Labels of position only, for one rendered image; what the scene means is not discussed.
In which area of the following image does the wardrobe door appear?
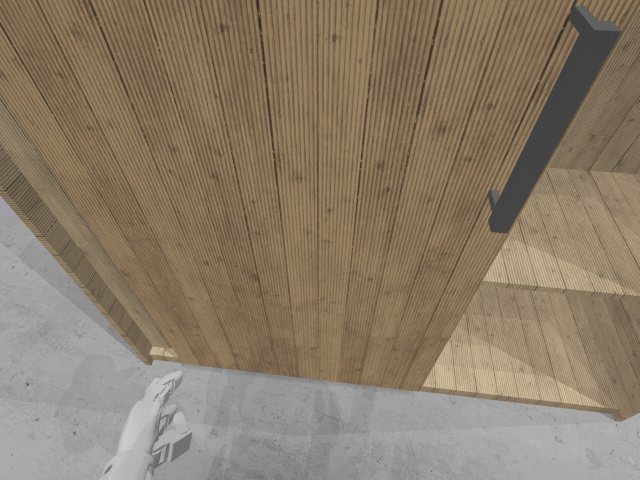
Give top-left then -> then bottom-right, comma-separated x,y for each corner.
0,0 -> 640,392
0,92 -> 172,348

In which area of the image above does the robot left hand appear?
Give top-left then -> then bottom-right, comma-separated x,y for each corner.
116,371 -> 192,469

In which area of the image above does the left robot forearm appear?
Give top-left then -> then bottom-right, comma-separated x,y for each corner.
99,450 -> 154,480

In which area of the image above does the handle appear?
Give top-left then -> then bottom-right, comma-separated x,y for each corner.
488,6 -> 622,233

